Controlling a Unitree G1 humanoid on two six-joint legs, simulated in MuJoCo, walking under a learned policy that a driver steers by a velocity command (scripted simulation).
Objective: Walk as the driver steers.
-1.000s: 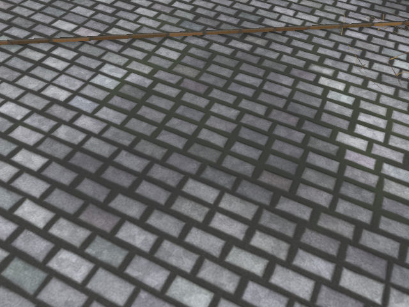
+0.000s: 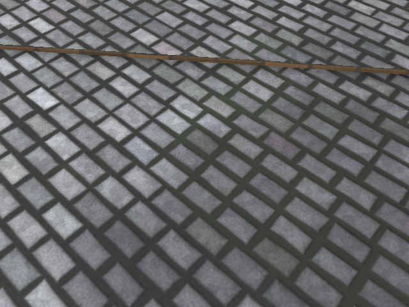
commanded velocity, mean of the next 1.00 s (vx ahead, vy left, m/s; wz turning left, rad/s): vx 0.50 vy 0.00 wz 0.14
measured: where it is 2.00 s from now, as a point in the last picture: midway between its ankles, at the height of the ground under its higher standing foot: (219, 154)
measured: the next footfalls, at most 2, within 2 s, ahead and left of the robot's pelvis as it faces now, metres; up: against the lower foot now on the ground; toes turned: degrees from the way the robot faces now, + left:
right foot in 0.36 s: +0.38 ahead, -0.15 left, +0.00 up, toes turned +7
left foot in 0.88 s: +0.64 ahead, +0.13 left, +0.00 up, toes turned +9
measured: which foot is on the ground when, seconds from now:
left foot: down 0.00-0.38, up 0.40-0.86, down 0.88-1.00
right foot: up 0.00-0.34, down 0.36-0.90, up 0.92-1.00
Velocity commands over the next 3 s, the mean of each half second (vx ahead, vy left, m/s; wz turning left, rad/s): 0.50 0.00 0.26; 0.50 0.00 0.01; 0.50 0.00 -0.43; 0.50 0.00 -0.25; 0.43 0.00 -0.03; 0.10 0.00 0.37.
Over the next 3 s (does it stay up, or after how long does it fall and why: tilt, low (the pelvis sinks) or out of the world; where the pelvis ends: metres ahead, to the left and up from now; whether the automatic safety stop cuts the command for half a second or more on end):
stays up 1.41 -0.11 0.00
